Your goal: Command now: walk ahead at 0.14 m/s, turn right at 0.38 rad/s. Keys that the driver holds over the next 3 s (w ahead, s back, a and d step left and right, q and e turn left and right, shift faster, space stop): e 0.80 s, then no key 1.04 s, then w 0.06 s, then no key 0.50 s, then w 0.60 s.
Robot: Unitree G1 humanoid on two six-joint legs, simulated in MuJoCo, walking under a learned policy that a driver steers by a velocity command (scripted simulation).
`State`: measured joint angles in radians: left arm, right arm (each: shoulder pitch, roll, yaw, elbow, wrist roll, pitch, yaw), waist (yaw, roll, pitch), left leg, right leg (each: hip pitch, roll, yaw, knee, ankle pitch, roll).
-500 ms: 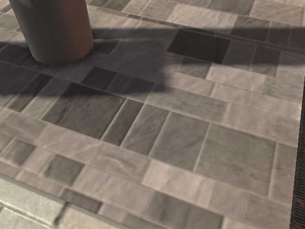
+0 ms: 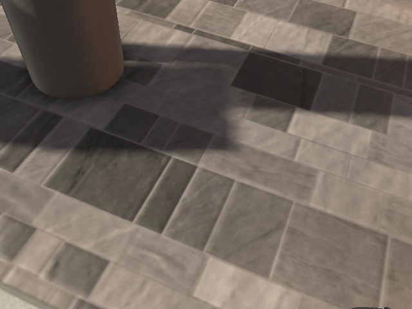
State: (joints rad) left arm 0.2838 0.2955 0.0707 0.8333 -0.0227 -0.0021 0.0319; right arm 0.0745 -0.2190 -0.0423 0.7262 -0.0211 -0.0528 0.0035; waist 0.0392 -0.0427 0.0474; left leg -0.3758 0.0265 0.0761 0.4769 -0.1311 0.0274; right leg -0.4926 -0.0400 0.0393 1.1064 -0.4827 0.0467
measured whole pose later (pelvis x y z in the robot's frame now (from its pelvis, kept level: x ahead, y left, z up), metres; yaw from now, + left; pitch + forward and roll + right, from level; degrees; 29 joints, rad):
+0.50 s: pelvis +0.05 -0.05 +0.01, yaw -17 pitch +3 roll +2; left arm 0.20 0.29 0.07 0.65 0.00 0.02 0.02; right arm 0.06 -0.31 -0.09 0.80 0.00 0.01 -0.04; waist 0.01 0.03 0.05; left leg -0.55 0.01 -0.02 1.06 -0.40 -0.05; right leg -0.34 0.03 0.04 0.47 -0.18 -0.06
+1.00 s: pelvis +0.08 -0.02 +0.01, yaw -32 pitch +2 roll -1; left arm 0.19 0.34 0.09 0.62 -0.01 0.06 0.02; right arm 0.15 -0.26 -0.06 0.78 0.00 0.00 -0.02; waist -0.02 -0.04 0.04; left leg -0.25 0.02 0.00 0.45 -0.23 0.01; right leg -0.46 0.05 0.11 0.99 -0.45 0.08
